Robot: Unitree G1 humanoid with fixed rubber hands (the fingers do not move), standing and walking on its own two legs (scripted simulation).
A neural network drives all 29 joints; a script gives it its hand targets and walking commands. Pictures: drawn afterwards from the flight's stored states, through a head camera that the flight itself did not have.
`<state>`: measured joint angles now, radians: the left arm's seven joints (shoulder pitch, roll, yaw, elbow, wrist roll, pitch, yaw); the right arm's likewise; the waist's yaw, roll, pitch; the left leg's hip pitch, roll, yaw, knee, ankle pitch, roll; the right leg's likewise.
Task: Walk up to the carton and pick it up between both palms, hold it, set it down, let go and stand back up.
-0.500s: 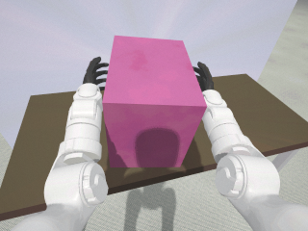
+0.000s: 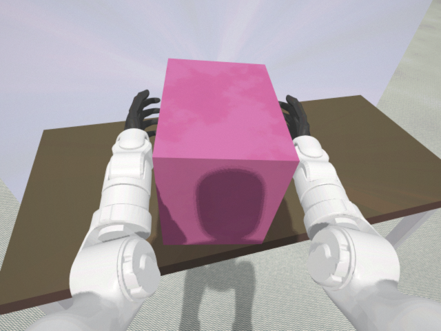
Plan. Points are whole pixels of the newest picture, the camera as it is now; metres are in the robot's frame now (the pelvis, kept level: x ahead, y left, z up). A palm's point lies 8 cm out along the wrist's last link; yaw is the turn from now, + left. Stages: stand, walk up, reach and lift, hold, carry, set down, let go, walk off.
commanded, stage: set down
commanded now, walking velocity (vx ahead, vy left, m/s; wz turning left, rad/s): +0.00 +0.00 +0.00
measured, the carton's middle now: (215, 152) +0.45 +0.01 +0.11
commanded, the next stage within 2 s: none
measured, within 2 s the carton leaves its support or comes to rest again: rests again in 1.10 s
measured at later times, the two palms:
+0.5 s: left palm (141, 143) +0.43 +0.15 +0.15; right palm (295, 146) +0.43 -0.14 +0.14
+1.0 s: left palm (141, 153) +0.42 +0.15 +0.13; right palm (294, 155) +0.42 -0.14 +0.13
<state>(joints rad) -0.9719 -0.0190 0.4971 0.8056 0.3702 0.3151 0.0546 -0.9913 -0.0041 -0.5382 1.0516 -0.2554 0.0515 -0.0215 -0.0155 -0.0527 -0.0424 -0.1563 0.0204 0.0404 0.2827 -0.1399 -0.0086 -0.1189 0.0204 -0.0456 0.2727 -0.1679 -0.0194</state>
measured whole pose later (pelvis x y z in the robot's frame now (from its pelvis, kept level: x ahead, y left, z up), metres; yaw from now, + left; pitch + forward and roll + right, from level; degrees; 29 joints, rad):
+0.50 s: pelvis +0.00 +0.00 +0.00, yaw -1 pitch +3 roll +0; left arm -0.94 -0.05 0.54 0.82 0.39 0.24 0.06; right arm -0.95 0.02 -0.60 1.01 -0.34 0.02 0.02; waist 0.00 -0.04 -0.05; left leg -0.20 0.02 0.05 0.29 -0.14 0.00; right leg -0.17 0.02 -0.03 0.28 -0.17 -0.01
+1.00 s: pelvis +0.00 +0.01 +0.00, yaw -1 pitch +4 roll +0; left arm -0.91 -0.07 0.57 0.84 0.42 0.19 0.05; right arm -0.92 0.05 -0.68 0.97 -0.42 0.00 0.07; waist 0.01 -0.04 -0.05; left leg -0.21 0.02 0.06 0.28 -0.13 0.00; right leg -0.19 0.01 -0.03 0.28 -0.16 -0.01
